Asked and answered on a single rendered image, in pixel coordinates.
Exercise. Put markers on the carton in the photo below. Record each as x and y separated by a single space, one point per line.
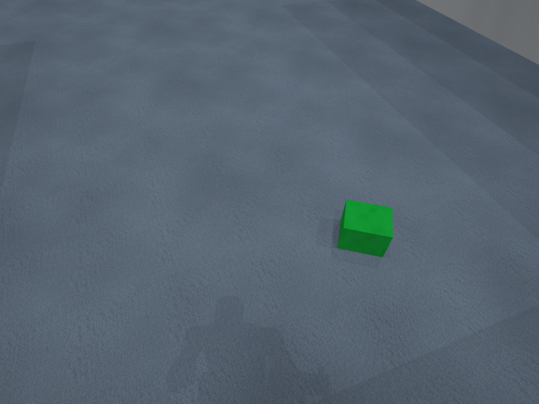
365 228

